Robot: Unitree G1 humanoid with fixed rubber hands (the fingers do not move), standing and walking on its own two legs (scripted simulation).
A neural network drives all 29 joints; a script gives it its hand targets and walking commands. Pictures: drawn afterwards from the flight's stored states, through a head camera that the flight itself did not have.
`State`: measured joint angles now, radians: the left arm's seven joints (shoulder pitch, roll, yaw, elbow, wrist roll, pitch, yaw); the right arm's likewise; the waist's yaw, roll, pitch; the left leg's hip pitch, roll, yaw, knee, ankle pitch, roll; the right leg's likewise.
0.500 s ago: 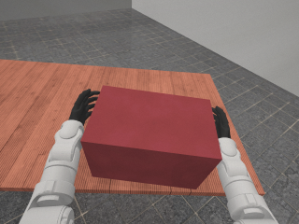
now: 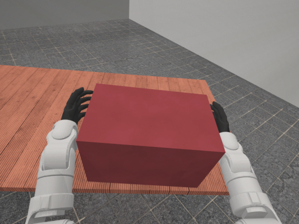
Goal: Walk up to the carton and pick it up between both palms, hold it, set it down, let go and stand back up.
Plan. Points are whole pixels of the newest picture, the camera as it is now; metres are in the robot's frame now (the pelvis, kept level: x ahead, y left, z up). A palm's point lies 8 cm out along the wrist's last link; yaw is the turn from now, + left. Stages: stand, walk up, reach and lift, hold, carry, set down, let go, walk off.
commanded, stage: reach and lift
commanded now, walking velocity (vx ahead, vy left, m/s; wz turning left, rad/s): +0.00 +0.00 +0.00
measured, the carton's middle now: (148, 137) +0.34 -0.01 +0.10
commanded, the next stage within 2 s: hold in 1.06 s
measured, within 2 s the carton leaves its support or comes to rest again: neither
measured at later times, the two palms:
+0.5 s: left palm (69, 117) +0.35 +0.19 +0.16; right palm (220, 122) +0.35 -0.21 +0.15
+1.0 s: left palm (67, 114) +0.34 +0.19 +0.17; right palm (222, 118) +0.35 -0.21 +0.16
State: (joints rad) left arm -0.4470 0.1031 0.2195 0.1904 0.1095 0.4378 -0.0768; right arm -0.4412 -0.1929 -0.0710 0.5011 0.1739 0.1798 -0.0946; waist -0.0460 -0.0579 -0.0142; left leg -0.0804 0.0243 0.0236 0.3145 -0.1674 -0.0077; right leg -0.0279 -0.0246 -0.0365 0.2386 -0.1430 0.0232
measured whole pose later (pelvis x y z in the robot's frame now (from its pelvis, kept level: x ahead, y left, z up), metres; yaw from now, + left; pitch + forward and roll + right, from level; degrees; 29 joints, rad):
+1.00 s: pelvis +0.00 -0.01 +0.00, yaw +1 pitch -3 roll -1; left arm -0.45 0.08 0.28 -0.01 0.14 0.65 -0.10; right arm -0.51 -0.21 -0.06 0.39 0.23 0.36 -0.09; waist -0.05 -0.05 -0.03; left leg -0.09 0.04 0.01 0.32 -0.17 -0.02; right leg -0.03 -0.01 -0.05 0.24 -0.14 0.01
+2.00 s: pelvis +0.00 -0.01 +0.00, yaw +0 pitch -3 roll -1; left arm -0.52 0.10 0.30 0.02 0.15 0.73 -0.10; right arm -0.60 -0.22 -0.08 0.44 0.24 0.43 -0.08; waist -0.04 -0.04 -0.04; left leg -0.10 0.04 0.01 0.31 -0.16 -0.02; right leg -0.05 -0.01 -0.05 0.25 -0.15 0.01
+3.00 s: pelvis +0.00 -0.01 +0.00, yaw +0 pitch -3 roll -1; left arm -0.54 0.09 0.31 0.04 0.15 0.73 -0.11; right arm -0.60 -0.22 -0.08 0.42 0.23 0.44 -0.09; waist -0.04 -0.03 -0.05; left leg -0.10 0.04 0.01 0.30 -0.15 -0.02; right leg -0.05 -0.01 -0.05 0.25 -0.14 0.00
